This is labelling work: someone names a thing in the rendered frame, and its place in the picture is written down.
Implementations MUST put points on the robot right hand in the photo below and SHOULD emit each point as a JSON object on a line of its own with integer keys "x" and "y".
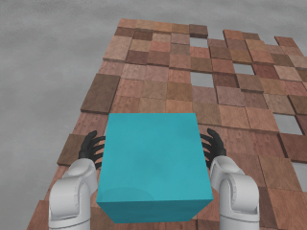
{"x": 216, "y": 146}

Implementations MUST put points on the right robot forearm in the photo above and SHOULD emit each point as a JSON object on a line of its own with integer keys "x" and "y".
{"x": 238, "y": 195}

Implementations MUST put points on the robot left hand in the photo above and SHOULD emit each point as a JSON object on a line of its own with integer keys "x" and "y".
{"x": 87, "y": 148}

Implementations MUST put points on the carton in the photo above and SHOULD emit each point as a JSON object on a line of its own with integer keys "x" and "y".
{"x": 153, "y": 168}

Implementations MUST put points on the left robot forearm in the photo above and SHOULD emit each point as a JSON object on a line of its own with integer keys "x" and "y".
{"x": 69, "y": 198}

